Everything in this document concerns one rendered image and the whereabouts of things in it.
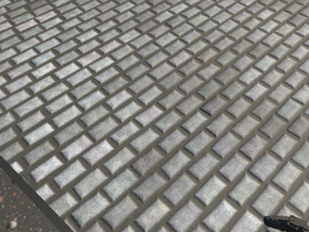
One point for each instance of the right robot hand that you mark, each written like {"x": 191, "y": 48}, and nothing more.
{"x": 286, "y": 224}

